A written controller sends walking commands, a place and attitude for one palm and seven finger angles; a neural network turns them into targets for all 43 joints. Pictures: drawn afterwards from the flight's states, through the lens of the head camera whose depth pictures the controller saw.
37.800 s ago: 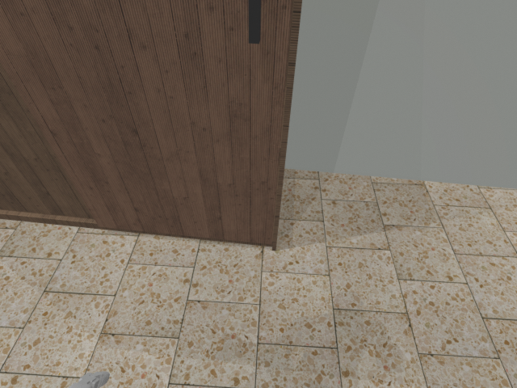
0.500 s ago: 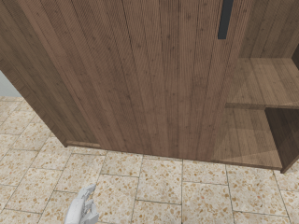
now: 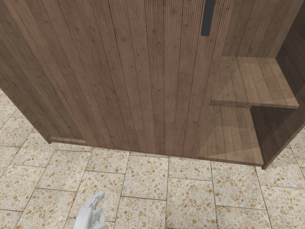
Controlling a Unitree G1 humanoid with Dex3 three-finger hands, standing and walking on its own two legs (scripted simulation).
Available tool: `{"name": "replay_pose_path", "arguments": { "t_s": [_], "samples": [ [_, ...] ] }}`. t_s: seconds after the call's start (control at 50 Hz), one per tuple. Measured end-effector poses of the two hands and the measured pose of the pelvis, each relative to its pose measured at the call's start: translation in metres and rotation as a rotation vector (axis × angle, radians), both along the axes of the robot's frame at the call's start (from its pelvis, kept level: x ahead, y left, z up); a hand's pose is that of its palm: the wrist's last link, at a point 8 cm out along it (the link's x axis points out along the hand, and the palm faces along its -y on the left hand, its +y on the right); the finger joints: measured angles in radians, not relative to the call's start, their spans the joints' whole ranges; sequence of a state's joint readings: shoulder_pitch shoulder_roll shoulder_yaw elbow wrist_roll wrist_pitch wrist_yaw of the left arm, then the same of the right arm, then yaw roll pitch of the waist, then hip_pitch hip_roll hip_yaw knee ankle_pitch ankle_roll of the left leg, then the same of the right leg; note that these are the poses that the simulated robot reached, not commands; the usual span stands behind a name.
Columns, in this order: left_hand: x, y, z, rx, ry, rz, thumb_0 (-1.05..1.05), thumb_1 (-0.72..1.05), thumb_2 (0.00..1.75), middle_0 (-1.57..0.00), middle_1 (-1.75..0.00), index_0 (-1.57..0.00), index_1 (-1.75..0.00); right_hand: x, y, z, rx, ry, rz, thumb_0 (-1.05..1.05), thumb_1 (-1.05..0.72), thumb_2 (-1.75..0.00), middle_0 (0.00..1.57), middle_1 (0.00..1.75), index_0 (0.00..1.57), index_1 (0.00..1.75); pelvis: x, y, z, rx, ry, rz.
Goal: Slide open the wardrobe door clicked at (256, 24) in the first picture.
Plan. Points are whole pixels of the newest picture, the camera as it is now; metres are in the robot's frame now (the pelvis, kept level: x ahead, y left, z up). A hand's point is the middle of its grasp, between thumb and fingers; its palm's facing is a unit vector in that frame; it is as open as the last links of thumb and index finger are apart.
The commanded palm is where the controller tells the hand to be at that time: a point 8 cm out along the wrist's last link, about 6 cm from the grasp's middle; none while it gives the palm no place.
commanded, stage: stop stepping back and stand still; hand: right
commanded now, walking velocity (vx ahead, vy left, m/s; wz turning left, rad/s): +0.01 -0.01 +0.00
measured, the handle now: (209, 2) +0.68 -0.13 +0.28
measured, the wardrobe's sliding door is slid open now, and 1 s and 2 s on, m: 0.45 0.45 0.45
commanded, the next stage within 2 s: let the arm hang, fingers relaxed in 0.04 s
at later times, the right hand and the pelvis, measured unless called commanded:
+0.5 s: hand out of the picture +0.08 -0.16 -0.17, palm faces +0.13 +0.97 -0.19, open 6.8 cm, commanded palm none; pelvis +0.03 +0.02 -0.01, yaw -7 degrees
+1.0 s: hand out of the picture +0.06 -0.16 -0.16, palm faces +0.11 +0.97 -0.21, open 7.4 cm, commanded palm none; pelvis +0.03 +0.02 +0.02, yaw -6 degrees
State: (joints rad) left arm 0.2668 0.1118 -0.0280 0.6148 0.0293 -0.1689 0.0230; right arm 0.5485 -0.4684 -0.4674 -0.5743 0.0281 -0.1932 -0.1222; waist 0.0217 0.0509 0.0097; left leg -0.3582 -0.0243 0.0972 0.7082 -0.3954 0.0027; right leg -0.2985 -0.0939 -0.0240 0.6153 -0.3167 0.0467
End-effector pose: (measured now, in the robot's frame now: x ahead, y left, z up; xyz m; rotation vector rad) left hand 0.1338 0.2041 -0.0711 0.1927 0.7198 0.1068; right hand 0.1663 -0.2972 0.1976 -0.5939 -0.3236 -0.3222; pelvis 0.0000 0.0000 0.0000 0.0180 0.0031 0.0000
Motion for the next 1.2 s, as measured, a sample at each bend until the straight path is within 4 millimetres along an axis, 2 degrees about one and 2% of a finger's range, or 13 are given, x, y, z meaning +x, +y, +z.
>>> {"name": "replay_pose_path", "arguments": {
  "t_s": [0.08, 0.16, 0.2, 0.24, 0.28, 0.34, 0.38, 0.42, 0.52, 0.64, 0.82, 0.96, 1.2],
  "samples": [
    [0.016, -0.003, -0.018, -0.025, 0.027, -0.049, 0.01, 0.90, 0.89, -0.21, -0.30, -0.20, -0.30, -0.004, -0.007, 0.006, -0.071, 0.005, -0.062, 0.02, -0.88, -0.90, 0.21, 0.30, 0.21, 0.30, 0.006, 0.001, -0.008, 0.007, 0.013, -0.006],
    [0.028, 0.005, -0.024, 0.003, 0.079, -0.074, 0.01, 0.90, 0.89, -0.21, -0.30, -0.20, -0.30, 0.003, -0.026, -0.014, 0.023, 0.047, -0.163, 0.01, -0.88, -0.90, 0.21, 0.30, 0.21, 0.30, 0.015, -0.005, -0.005, -0.002, 0.015, -0.035],
    [0.033, 0.011, -0.035, 0.018, 0.126, -0.095, 0.01, 0.90, 0.89, -0.21, -0.30, -0.20, -0.30, 0.017, -0.038, -0.062, 0.120, 0.209, -0.203, 0.01, -0.89, -0.90, 0.20, 0.30, 0.20, 0.30, 0.018, -0.011, -0.009, -0.004, 0.022, -0.077],
    [0.037, 0.019, -0.049, 0.042, 0.169, -0.097, 0.01, 0.91, 0.89, -0.21, -0.30, -0.20, -0.30, 0.025, -0.043, -0.132, 0.248, 0.454, -0.244, 0.00, -0.89, -0.90, 0.20, 0.30, 0.20, 0.30, 0.019, -0.017, -0.018, -0.002, 0.034, -0.094],
    [0.033, 0.025, -0.057, 0.063, 0.209, -0.089, 0.01, 0.91, 0.89, -0.21, -0.30, -0.20, -0.30, 0.018, -0.031, -0.205, 0.365, 0.740, -0.276, 0.00, -0.90, -0.90, 0.19, 0.30, 0.19, 0.29, 0.018, -0.016, -0.021, -0.023, 0.033, -0.101],
    [0.017, 0.034, -0.057, 0.079, 0.270, -0.069, 0.01, 0.91, 0.89, -0.20, -0.30, -0.20, -0.30, -0.017, 0.017, -0.290, 0.508, 1.122, -0.271, 0.01, -0.91, -0.90, 0.19, 0.29, 0.19, 0.29, 0.018, -0.007, -0.017, -0.050, 0.022, -0.103],
    [0.002, 0.042, -0.058, 0.083, 0.336, -0.054, 0.00, 0.91, 0.89, -0.20, -0.30, -0.20, -0.30, -0.050, 0.058, -0.323, 0.590, 1.321, -0.242, 0.01, -0.91, -0.90, 0.19, 0.29, 0.19, 0.29, 0.019, 0.000, -0.013, -0.050, 0.017, -0.098],
    [-0.013, 0.050, -0.063, 0.078, 0.414, -0.040, 0.00, 0.91, 0.89, -0.20, -0.30, -0.20, -0.30, -0.078, 0.089, -0.341, 0.681, 1.402, -0.253, 0.00, -0.93, -0.90, 0.20, 0.30, 0.19, 0.29, 0.022, 0.010, -0.013, -0.054, 0.022, -0.099],
    [-0.046, 0.062, -0.070, 0.065, 0.618, -0.013, 0.00, 0.91, 0.89, -0.20, -0.30, -0.20, -0.30, -0.107, 0.089, -0.338, 0.672, 1.452, -0.338, -0.06, -1.02, -0.90, 0.21, 0.30, 0.21, 0.30, 0.027, 0.024, -0.005, -0.021, 0.034, -0.127],
    [-0.066, 0.057, -0.064, 0.050, 0.691, 0.023, 0.00, 0.91, 0.89, -0.20, -0.30, -0.20, -0.30, -0.127, 0.078, -0.333, 0.655, 1.545, -0.411, -0.03, -0.96, -0.90, 0.21, 0.30, 0.20, 0.30, 0.033, 0.026, 0.005, -0.013, 0.029, -0.127],
    [-0.067, 0.039, -0.065, 0.007, 0.673, 0.005, 0.00, 0.92, 0.89, -0.20, -0.30, -0.20, -0.30, -0.121, 0.078, -0.322, 0.647, 1.530, -0.404, 0.00, -0.91, -0.90, 0.20, 0.30, 0.20, 0.29, 0.029, 0.023, 0.014, -0.015, 0.006, -0.114],
    [-0.066, 0.039, -0.062, 0.003, 0.645, 0.004, 0.00, 0.93, 0.89, -0.20, -0.30, -0.20, -0.30, -0.118, 0.086, -0.321, 0.665, 1.509, -0.368, 0.01, -0.91, -0.90, 0.20, 0.30, 0.20, 0.29, 0.027, 0.021, 0.016, -0.017, -0.004, -0.110],
    [-0.079, 0.041, -0.058, 0.021, 0.663, 0.013, 0.00, 0.91, 0.89, -0.20, -0.30, -0.20, -0.30, -0.138, 0.081, -0.324, 0.677, 1.540, -0.388, 0.01, -0.91, -0.90, 0.20, 0.30, 0.20, 0.29, 0.023, 0.017, 0.017, -0.017, -0.011, -0.108]
  ]
}}
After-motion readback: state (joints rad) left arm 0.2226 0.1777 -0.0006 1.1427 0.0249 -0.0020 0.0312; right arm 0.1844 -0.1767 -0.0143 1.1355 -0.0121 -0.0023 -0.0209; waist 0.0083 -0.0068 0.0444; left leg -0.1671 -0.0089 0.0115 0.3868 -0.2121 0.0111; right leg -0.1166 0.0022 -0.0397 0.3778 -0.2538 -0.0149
